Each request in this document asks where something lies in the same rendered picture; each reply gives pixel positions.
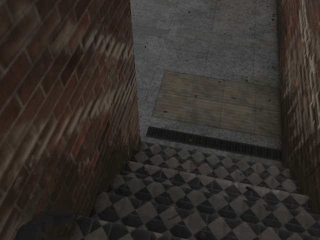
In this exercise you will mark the left robot hand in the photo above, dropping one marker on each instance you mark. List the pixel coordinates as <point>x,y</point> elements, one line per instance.
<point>42,222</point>

